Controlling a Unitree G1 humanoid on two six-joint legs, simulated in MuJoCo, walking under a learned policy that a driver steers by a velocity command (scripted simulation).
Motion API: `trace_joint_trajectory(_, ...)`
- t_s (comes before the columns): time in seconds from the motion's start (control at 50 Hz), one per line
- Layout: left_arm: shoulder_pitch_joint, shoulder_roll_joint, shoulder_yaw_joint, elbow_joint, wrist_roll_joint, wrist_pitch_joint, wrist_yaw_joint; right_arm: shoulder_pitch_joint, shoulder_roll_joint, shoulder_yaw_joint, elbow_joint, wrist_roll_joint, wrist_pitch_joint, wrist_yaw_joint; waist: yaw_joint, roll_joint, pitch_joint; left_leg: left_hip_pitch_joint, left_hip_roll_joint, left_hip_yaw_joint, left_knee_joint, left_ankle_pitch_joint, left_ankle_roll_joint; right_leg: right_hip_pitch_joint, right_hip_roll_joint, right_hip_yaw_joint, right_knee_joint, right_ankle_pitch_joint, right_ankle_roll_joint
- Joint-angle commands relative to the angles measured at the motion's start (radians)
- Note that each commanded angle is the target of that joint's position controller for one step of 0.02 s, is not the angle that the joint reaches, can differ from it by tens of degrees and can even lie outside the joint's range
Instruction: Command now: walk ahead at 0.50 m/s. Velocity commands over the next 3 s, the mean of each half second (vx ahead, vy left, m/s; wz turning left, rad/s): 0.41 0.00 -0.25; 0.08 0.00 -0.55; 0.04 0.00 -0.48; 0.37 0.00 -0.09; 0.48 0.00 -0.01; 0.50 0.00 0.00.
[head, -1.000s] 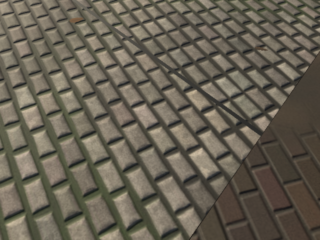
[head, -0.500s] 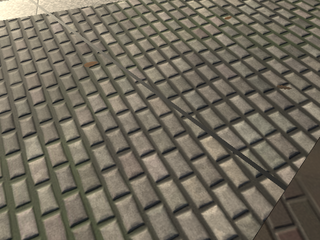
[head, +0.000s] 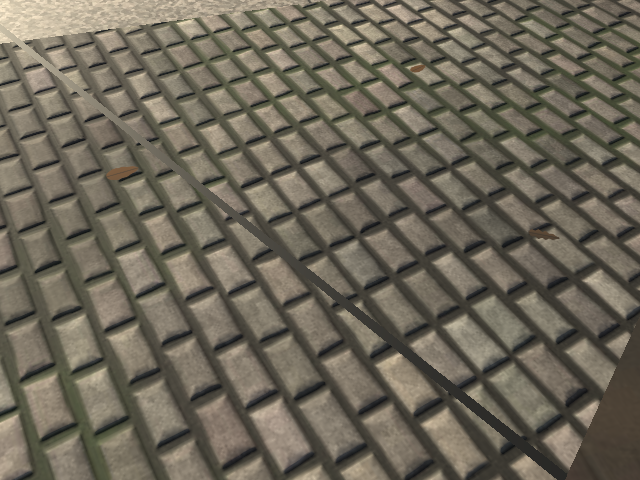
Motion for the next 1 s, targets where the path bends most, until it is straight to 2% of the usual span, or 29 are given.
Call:
trace_joint_trajectory(0.02,0.054,0.033,0.013,-0.028,0.012,0.016,0.006,-0.023,-0.103,-0.015,-0.036,0.002,-0.019,-0.014,0.055,0.086,0.035,0.005,0.245,-0.248,-0.312,-0.027,0.163,-0.087,-0.049,0.016,-0.094,0.116,0.015)
trace_joint_trajectory(0.04,0.007,0.037,0.015,-0.044,0.020,0.016,0.005,0.002,-0.112,-0.017,-0.028,0.003,-0.015,-0.022,0.045,0.081,0.046,0.024,0.250,-0.247,-0.316,-0.017,0.164,-0.123,-0.052,0.015,-0.151,0.159,0.030)
trace_joint_trajectory(0.08,-0.062,0.027,0.012,-0.065,0.023,0.015,-0.003,0.033,-0.127,-0.018,-0.024,0.001,-0.009,-0.034,0.028,0.081,0.045,0.050,0.255,-0.229,-0.324,0.017,0.159,-0.141,-0.047,0.005,-0.269,0.243,0.048)
trace_joint_trajectory(0.16,-0.174,0.024,0.006,-0.094,0.009,0.012,-0.019,0.089,-0.161,-0.026,-0.008,0.010,-0.008,-0.046,-0.010,0.086,0.051,0.158,0.271,-0.160,-0.326,0.061,0.129,-0.140,-0.019,-0.015,-0.453,0.339,0.060)
trace_joint_trajectory(0.26,-0.284,0.022,-0.005,-0.149,0.000,0.014,-0.045,0.150,-0.167,-0.037,0.030,0.010,0.006,-0.050,-0.055,0.095,0.098,0.336,0.321,-0.074,-0.280,0.124,0.102,-0.179,0.001,-0.024,-0.565,0.274,0.029)
trace_joint_trajectory(0.3,-0.281,0.026,-0.005,-0.166,0.008,0.012,-0.059,0.113,-0.170,-0.039,0.023,0.008,0.020,-0.055,-0.042,0.107,0.105,0.348,0.317,-0.020,-0.191,0.344,0.074,-0.115,0.027,-0.060,-0.610,0.209,0.005)
trace_joint_trajectory(0.32,-0.254,0.045,0.003,-0.171,0.013,0.010,-0.066,0.088,-0.189,-0.044,0.014,0.010,0.027,-0.059,-0.021,0.133,0.078,0.347,0.313,-0.003,-0.114,0.556,0.057,-0.041,0.059,-0.094,-0.612,0.171,-0.009)
trace_joint_trajectory(0.34,-0.184,0.075,0.018,-0.165,0.019,0.008,-0.071,0.064,-0.209,-0.049,0.001,0.016,0.036,-0.067,0.016,0.155,0.024,0.347,0.301,0.013,-0.001,0.746,0.036,0.063,0.101,-0.128,-0.620,0.153,-0.023)
trace_joint_trajectory(0.36,-0.042,0.117,0.044,-0.129,0.019,0.005,-0.074,0.042,-0.211,-0.048,-0.013,0.020,0.046,-0.074,0.084,0.139,-0.053,0.323,0.260,0.041,0.182,0.820,0.003,0.232,0.153,-0.151,-0.687,0.216,-0.046)
trace_joint_trajectory(0.38,0.074,0.190,0.073,-0.109,0.021,0.006,-0.062,0.056,-0.208,-0.044,-0.032,0.012,0.045,-0.077,0.126,0.078,-0.130,0.162,0.206,0.054,0.427,0.643,-0.051,0.473,0.106,-0.052,-0.708,0.434,-0.085)
trace_joint_trajectory(0.4,0.125,0.293,0.090,-0.115,0.031,0.018,-0.040,0.128,-0.106,-0.012,-0.069,-0.040,0.026,-0.066,0.055,-0.188,-0.252,-0.207,0.067,0.053,0.809,-0.178,-0.121,0.823,-0.156,0.296,-0.603,0.907,-0.221)
trace_joint_trajectory(0.42,0.142,0.267,0.072,-0.144,0.036,0.014,-0.044,0.162,-0.089,0.007,-0.081,-0.012,-0.005,-0.051,0.064,-0.211,-0.462,-0.382,-0.040,-0.141,1.053,-0.520,-0.135,0.993,-0.320,0.647,-0.725,0.911,-0.386)
trace_joint_trajectory(0.44,0.119,0.209,0.059,-0.166,0.037,0.019,-0.043,0.069,-0.165,-0.016,-0.096,0.022,-0.020,-0.042,0.095,-0.084,-0.428,-0.415,0.034,-0.228,1.086,-0.451,-0.110,0.919,-0.250,0.518,-0.738,0.866,-0.330)
trace_joint_trajectory(0.46,0.047,0.169,0.049,-0.186,0.025,0.021,-0.038,-0.009,-0.167,-0.015,-0.124,0.033,-0.020,-0.047,0.082,-0.031,-0.308,-0.449,0.074,-0.207,1.027,-0.365,-0.097,0.790,-0.199,0.387,-0.750,0.799,-0.279)
trace_joint_trajectory(0.48,-0.010,0.146,0.042,-0.202,0.018,0.024,-0.035,-0.041,-0.170,-0.021,-0.119,0.018,-0.008,-0.060,0.054,0.054,-0.205,-0.430,0.108,-0.196,0.960,-0.313,-0.102,0.627,-0.156,0.312,-0.788,0.750,-0.245)
trace_joint_trajectory(0.52,-0.050,0.133,0.038,-0.220,0.032,0.030,-0.031,-0.037,-0.183,-0.035,-0.141,0.004,0.030,-0.077,-0.003,0.030,-0.151,-0.313,0.130,-0.205,0.859,-0.271,-0.103,0.420,-0.114,0.273,-0.840,0.685,-0.232)
trace_joint_trajectory(0.56,-0.054,0.157,0.044,-0.232,0.038,0.030,-0.028,-0.020,-0.150,-0.032,-0.153,0.000,0.054,-0.087,-0.026,-0.006,-0.138,-0.280,0.109,-0.193,0.770,-0.249,-0.114,0.336,-0.089,0.241,-0.854,0.705,-0.232)
trace_joint_trajectory(0.62,-0.040,0.183,0.053,-0.250,0.026,0.044,-0.007,-0.063,-0.140,-0.031,-0.174,-0.006,0.069,-0.096,-0.017,-0.032,-0.156,-0.309,0.085,-0.198,0.627,-0.165,-0.136,0.334,-0.071,0.246,-0.847,0.619,-0.212)
trace_joint_trajectory(0.68,-0.042,0.184,0.053,-0.270,0.014,0.067,0.011,-0.135,-0.141,-0.031,-0.198,-0.003,0.082,-0.096,0.006,-0.058,-0.150,-0.307,0.065,-0.213,0.507,-0.084,-0.146,0.323,-0.041,0.280,-0.853,0.341,-0.167)
trace_joint_trajectory(0.76,-0.034,0.184,0.054,-0.286,0.016,0.088,0.024,-0.209,-0.144,-0.031,-0.230,0.005,0.078,-0.090,0.032,-0.098,-0.107,-0.277,0.034,-0.228,0.364,-0.084,-0.150,0.317,-0.022,0.356,-0.849,0.116,-0.146)
trace_joint_trajectory(0.82,-0.033,0.182,0.054,-0.303,0.017,0.100,0.026,-0.200,-0.152,-0.033,-0.236,0.011,0.058,-0.079,0.031,-0.123,-0.112,-0.210,0.011,-0.230,0.253,-0.133,-0.141,0.358,-0.021,0.414,-0.795,0.222,-0.140)
trace_joint_trajectory(0.86,-0.063,0.174,0.050,-0.324,0.009,0.109,0.029,-0.130,-0.159,-0.038,-0.221,0.015,0.044,-0.067,-0.017,-0.125,-0.120,-0.078,0.011,-0.211,0.053,-0.037,-0.118,0.356,0.010,0.427,-0.736,0.292,-0.105)
trace_joint_trajectory(0.88,-0.053,0.151,0.042,-0.334,0.007,0.115,0.031,-0.089,-0.190,-0.049,-0.209,0.010,0.041,-0.064,-0.024,-0.095,-0.130,0.042,0.079,-0.236,-0.029,0.067,-0.094,0.300,0.051,0.404,-0.680,0.215,-0.064)
trace_joint_trajectory(0.9,0.000,0.087,0.026,-0.339,0.017,0.118,0.030,-0.084,-0.260,-0.063,-0.219,-0.010,0.047,-0.069,0.016,0.102,-0.164,0.183,0.302,-0.411,-0.041,0.253,-0.010,0.170,0.154,0.273,-0.474,-0.112,-0.007)
trace_joint_trajectory(0.92,0.006,0.119,0.037,-0.379,0.013,0.106,0.027,-0.081,-0.292,-0.070,-0.220,-0.046,0.061,-0.068,0.038,0.357,-0.123,0.202,0.462,-0.651,-0.077,0.476,0.180,-0.050,0.277,0.109,-0.281,-0.425,0.051)
trace_joint_trajectory(0.94,0.024,0.204,0.058,-0.365,0.027,0.093,0.017,-0.101,-0.247,-0.063,-0.243,-0.038,0.061,-0.071,0.031,0.290,-0.139,0.197,0.501,-0.656,-0.071,0.494,0.233,-0.083,0.198,0.125,-0.072,-0.402,0.088)
trace_joint_trajectory(0.96,0.032,0.228,0.071,-0.341,0.013,0.098,0.013,-0.140,-0.194,-0.051,-0.263,-0.026,0.065,-0.076,0.034,0.206,-0.126,0.183,0.429,-0.525,-0.045,0.465,0.188,-0.082,0.177,0.115,0.004,-0.325,0.107)
trace_joint_trajectory(0.98,0.047,0.207,0.072,-0.319,0.008,0.112,0.017,-0.174,-0.172,-0.046,-0.273,-0.014,0.070,-0.078,0.047,0.159,-0.102,0.168,0.354,-0.424,-0.031,0.410,0.133,-0.081,0.162,0.097,0.039,-0.269,0.126)
trace_joint_trajectory(1.0,0.039,0.187,0.067,-0.322,0.012,0.124,0.020,-0.183,-0.167,-0.044,-0.276,-0.001,0.075,-0.080,0.040,0.155,-0.081,0.156,0.330,-0.376,-0.033,0.390,0.116,-0.097,0.153,0.084,0.073,-0.221,0.140)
